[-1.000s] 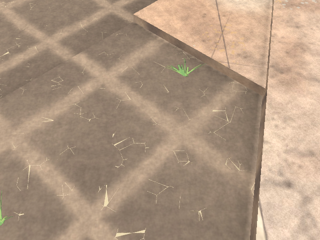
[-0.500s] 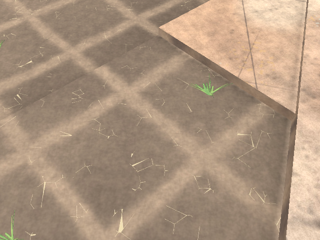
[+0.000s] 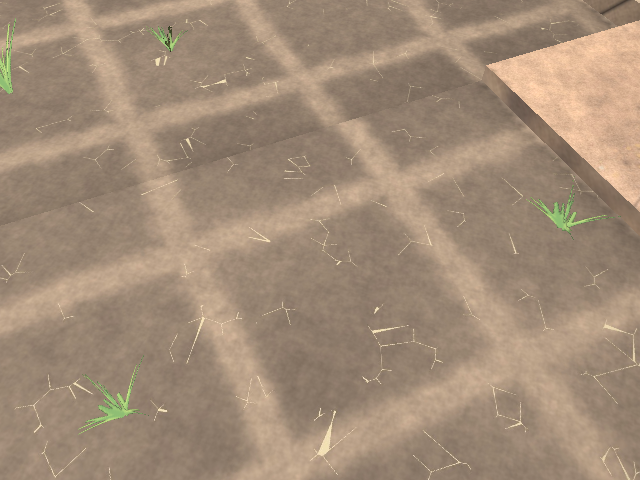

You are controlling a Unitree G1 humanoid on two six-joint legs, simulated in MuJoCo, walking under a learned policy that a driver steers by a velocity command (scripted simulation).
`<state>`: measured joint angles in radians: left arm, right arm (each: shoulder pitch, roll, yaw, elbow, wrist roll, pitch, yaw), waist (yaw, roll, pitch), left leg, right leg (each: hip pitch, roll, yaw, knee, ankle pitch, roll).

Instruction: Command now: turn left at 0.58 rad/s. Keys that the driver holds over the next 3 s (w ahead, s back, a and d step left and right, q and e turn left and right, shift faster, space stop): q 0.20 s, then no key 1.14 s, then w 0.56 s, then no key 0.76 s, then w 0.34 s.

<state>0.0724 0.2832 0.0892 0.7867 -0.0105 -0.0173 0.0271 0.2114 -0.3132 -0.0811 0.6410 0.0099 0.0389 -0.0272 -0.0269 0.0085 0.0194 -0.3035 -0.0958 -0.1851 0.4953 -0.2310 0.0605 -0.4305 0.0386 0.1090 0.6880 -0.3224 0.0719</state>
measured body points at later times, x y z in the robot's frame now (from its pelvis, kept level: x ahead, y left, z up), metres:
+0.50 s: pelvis +0.01 +0.02 -0.01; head +0.03 +0.03 +0.44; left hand +0.06 +0.31 -0.13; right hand +0.23 -0.21 -0.09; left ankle -0.02 +0.13 -0.74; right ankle +0.03 -0.14 -0.74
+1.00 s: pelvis +0.02 +0.04 +0.00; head +0.03 +0.05 +0.45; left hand +0.04 +0.33 -0.13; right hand +0.22 -0.17 -0.10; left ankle -0.02 +0.13 -0.74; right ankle +0.04 -0.12 -0.74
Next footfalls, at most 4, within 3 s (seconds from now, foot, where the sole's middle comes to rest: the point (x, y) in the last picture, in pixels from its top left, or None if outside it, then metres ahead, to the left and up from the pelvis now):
0.08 right None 0.08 -0.11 -0.78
0.46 left None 0.02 0.14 -0.78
2.06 left None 0.43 0.18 -0.78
2.40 right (343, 476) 0.46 -0.05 -0.78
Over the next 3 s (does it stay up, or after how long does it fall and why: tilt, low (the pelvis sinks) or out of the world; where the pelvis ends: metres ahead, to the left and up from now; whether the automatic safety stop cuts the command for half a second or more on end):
stays up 0.48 0.10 -0.01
